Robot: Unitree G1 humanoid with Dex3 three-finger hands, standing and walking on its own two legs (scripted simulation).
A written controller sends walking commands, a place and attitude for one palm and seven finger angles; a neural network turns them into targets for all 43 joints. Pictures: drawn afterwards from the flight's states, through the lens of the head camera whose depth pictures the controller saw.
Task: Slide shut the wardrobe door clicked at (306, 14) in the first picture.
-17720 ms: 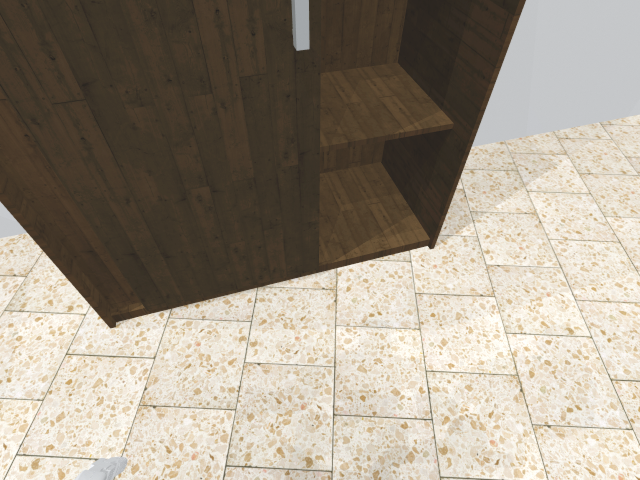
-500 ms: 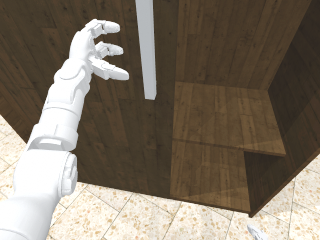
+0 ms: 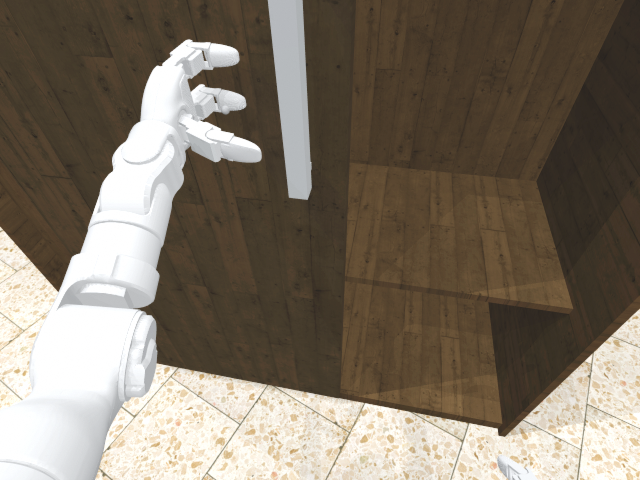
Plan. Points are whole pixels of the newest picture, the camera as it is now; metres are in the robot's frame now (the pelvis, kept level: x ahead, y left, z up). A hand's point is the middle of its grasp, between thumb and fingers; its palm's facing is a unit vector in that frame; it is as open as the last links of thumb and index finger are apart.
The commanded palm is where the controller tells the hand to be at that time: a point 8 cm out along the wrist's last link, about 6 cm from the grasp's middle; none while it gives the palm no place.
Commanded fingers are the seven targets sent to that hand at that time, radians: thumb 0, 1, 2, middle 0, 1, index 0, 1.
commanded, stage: feel for the door with the fingertips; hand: left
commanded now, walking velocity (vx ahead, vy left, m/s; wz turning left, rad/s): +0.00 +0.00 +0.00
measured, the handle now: (297, 86) +0.48 +0.07 +0.27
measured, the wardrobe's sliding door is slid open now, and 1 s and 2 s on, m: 0.48 0.48 0.48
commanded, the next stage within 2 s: slide the fingers in behind the handle in 0.06 s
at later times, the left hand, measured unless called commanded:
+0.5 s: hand (249, 123) +0.43 +0.13 +0.25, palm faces +0.00 -1.00 -0.07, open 14.0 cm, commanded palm +0.41 +0.13 +0.24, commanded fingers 0.00 -0.50 0.30 -0.30 -1.20 -0.30 -1.20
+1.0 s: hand (267, 128) +0.43 +0.10 +0.24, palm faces -0.02 -1.00 -0.04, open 14.0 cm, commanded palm +0.42 +0.13 +0.24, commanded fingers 0.00 -0.50 0.30 -0.30 -1.20 -0.30 -1.20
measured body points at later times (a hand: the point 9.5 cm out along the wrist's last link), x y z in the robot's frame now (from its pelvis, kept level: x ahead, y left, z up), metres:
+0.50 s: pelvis +0.01 +0.00 +0.00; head +0.00 -0.02 +0.45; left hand +0.42 +0.18 +0.25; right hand +0.18 -0.21 -0.10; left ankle +0.04 +0.08 -0.74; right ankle +0.01 -0.09 -0.74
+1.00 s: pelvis +0.02 -0.01 +0.01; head +0.00 -0.04 +0.45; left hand +0.43 +0.16 +0.25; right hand +0.18 -0.24 -0.10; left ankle +0.04 +0.08 -0.74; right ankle +0.01 -0.09 -0.74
